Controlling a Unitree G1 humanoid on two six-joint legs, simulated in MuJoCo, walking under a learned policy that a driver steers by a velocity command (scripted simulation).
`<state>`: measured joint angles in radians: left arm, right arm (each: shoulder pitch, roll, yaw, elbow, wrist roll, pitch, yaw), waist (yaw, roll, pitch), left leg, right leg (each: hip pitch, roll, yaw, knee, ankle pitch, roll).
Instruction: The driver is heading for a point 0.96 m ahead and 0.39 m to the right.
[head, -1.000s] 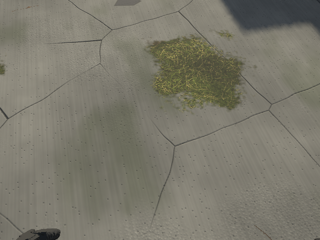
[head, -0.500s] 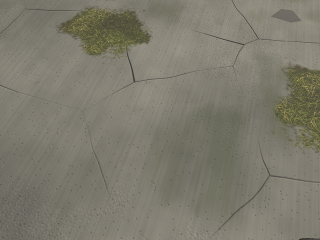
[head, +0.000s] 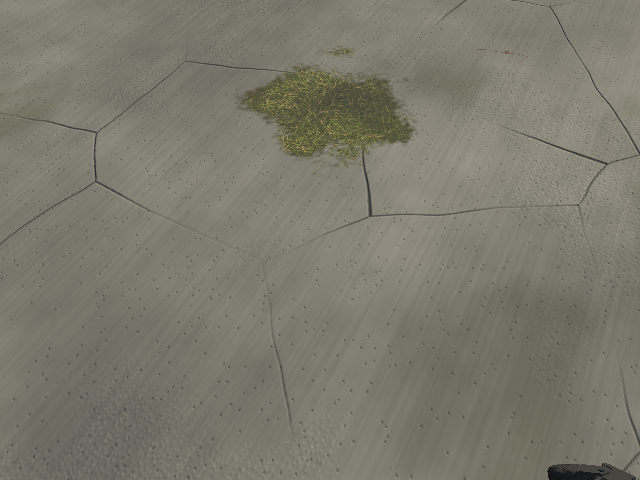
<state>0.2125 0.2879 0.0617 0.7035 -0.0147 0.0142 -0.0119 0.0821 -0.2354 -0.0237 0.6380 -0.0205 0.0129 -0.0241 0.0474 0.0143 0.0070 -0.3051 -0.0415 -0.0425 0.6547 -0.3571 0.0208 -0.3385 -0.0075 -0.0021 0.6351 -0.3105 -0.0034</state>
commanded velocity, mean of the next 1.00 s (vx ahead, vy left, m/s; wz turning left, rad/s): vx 0.12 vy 0.00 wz -0.78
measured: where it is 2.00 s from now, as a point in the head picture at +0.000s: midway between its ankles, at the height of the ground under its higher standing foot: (574, 349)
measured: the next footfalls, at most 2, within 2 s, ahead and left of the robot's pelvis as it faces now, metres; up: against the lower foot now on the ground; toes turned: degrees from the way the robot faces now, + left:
left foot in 0.28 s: +0.08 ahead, +0.12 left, +0.00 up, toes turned -22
right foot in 0.76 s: -0.03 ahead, -0.13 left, +0.00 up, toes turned -46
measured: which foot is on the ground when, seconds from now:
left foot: up 0.00-0.26, down 0.28-0.76, up 0.78-1.00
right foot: down 0.00-0.28, up 0.30-0.74, down 0.76-1.00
